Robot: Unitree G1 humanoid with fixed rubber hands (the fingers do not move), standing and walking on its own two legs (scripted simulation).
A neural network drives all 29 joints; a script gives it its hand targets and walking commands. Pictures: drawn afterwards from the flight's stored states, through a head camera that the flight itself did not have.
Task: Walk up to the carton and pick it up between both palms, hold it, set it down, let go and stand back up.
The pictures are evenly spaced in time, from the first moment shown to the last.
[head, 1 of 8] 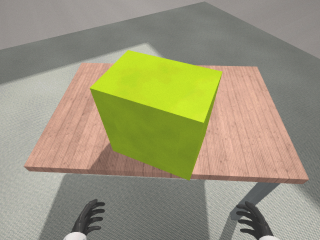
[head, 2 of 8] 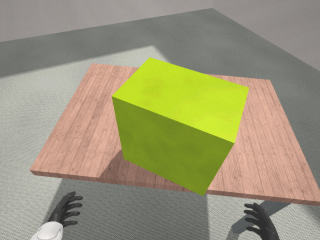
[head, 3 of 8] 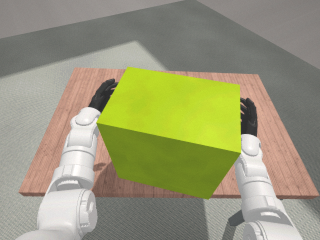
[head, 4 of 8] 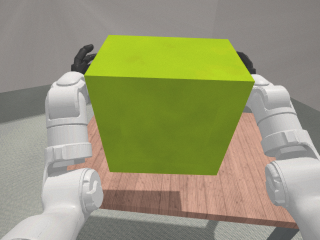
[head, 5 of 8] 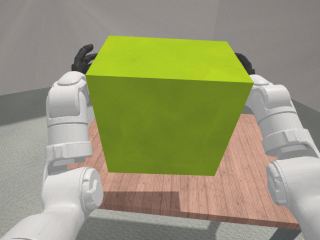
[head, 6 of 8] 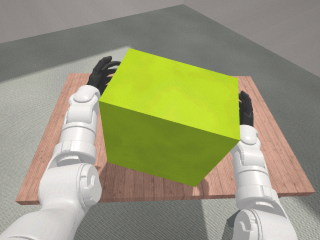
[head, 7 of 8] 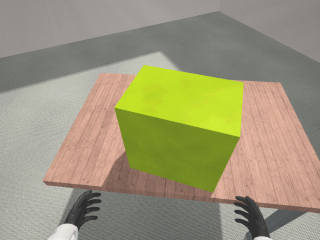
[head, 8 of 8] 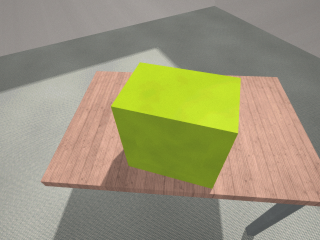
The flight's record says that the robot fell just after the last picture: no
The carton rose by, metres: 0.24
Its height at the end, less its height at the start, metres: +0.00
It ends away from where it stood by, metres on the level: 0.03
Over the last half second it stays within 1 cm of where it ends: yes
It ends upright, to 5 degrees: yes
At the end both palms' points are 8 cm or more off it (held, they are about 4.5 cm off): yes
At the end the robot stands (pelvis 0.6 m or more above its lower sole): yes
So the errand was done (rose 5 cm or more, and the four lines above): yes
